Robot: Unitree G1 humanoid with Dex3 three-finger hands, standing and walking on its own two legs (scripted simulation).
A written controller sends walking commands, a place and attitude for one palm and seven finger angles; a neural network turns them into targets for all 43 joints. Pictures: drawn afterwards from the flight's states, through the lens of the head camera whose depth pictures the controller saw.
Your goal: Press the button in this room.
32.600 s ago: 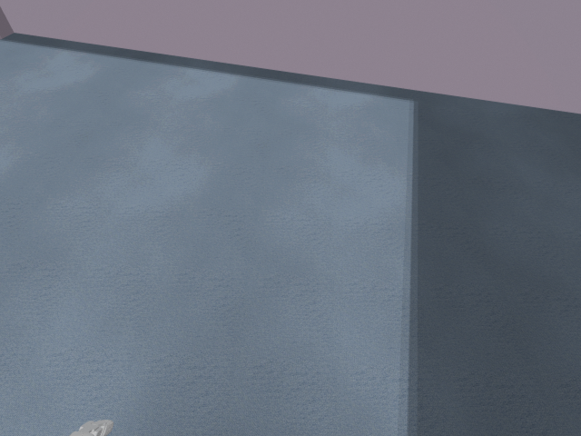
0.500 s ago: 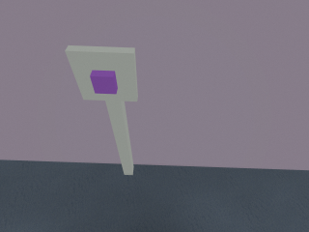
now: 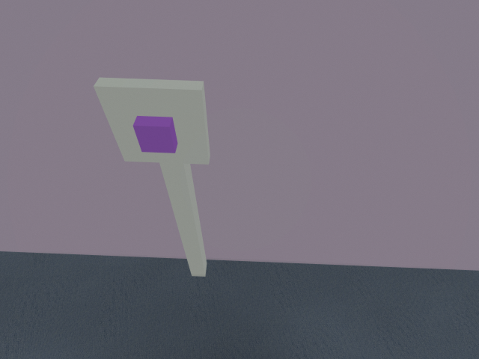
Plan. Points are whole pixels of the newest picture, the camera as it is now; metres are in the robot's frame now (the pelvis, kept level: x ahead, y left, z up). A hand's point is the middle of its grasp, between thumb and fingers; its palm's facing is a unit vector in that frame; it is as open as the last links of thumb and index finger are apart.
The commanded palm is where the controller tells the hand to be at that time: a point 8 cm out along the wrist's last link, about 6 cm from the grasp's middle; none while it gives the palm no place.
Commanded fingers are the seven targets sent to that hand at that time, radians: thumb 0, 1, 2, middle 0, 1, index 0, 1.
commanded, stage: raise the hand and make a fist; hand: left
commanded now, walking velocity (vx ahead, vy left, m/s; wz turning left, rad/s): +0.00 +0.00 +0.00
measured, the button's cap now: (157, 133) +0.51 +0.21 +0.08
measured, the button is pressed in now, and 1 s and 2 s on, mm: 0 0 0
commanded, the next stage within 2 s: aim a knuckle at the button in 1.94 s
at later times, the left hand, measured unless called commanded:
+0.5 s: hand (119, 358) +0.13 +0.19 -0.03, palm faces +0.07 -1.00 -0.04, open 4.4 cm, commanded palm +0.11 +0.25 -0.02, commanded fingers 0.00 0.90 0.90 -1.00 -1.17 -1.00 -1.17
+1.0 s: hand (101, 327) +0.16 +0.21 +0.02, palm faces +0.04 -1.00 -0.05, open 3.1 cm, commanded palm +0.13 +0.27 +0.03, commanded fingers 0.00 0.90 0.90 -1.30 -1.50 -1.30 -1.50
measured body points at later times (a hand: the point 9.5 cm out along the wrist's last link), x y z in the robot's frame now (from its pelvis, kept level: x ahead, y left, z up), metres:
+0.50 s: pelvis -0.06 -0.02 -0.08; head -0.02 -0.01 +0.37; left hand +0.12 +0.24 -0.02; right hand +0.17 -0.24 -0.14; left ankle +0.00 +0.13 -0.74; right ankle -0.05 -0.10 -0.74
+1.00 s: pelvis -0.04 +0.02 -0.05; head -0.01 +0.03 +0.40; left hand +0.15 +0.27 +0.02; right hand +0.13 -0.22 -0.12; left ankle +0.00 +0.13 -0.74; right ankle -0.05 -0.10 -0.74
